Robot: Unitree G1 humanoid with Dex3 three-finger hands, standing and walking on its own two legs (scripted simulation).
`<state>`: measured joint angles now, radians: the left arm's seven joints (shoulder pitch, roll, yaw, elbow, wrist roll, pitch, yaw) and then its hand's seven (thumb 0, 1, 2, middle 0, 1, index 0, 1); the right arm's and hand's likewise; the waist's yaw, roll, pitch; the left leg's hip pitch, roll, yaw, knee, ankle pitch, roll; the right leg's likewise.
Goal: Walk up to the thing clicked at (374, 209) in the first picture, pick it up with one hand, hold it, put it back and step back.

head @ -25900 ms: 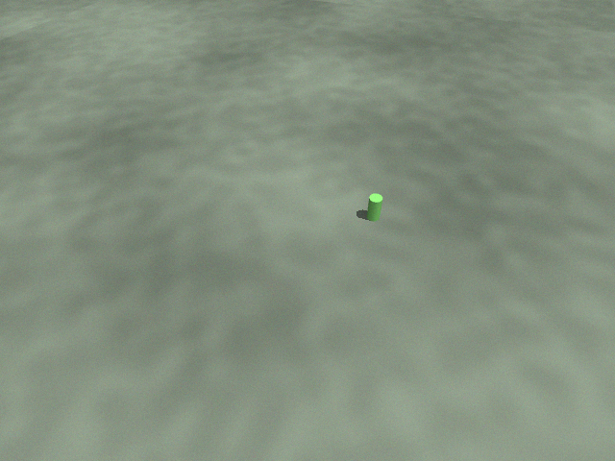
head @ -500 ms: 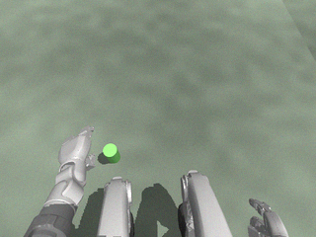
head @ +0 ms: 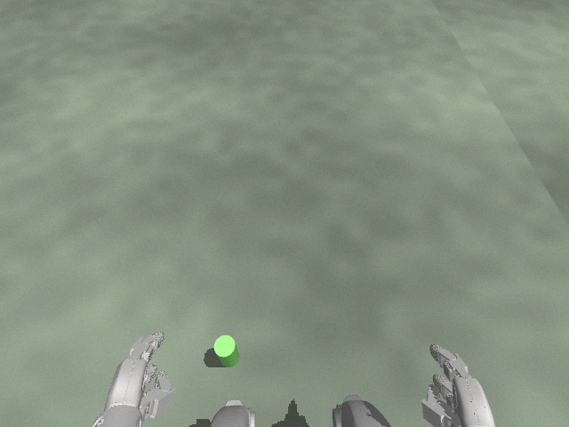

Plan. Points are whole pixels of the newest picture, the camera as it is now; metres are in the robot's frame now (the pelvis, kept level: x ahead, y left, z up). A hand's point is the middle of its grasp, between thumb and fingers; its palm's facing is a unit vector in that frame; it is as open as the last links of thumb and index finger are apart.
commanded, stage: home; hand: left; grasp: from above
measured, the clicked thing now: (227, 351) +0.41 +0.17 -0.61
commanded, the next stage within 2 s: none
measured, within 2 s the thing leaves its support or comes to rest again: neither
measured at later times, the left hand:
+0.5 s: hand (148, 411) +0.18 +0.18 +0.00, palm faces +0.07 -0.98 -0.19, open 7.4 cm
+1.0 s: hand (148, 410) +0.18 +0.18 +0.00, palm faces +0.06 -0.98 -0.20, open 7.5 cm
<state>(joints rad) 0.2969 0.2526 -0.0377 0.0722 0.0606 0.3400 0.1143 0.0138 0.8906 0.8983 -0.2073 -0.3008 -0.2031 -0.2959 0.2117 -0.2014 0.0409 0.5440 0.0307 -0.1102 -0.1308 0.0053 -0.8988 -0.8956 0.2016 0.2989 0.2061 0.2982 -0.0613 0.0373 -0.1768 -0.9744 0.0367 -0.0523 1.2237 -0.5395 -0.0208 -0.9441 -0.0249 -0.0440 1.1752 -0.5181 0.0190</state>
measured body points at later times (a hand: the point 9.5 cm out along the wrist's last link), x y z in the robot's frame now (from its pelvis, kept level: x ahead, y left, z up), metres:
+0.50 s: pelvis +0.02 +0.00 +0.04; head +0.03 +0.00 +0.49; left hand +0.17 +0.23 +0.01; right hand +0.20 -0.24 -0.01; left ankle +0.03 +0.13 -0.64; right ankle +0.03 -0.14 -0.64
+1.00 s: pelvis +0.02 +0.00 +0.04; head +0.03 +0.00 +0.49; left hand +0.17 +0.23 +0.02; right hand +0.18 -0.25 -0.02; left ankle +0.03 +0.13 -0.64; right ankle +0.03 -0.14 -0.64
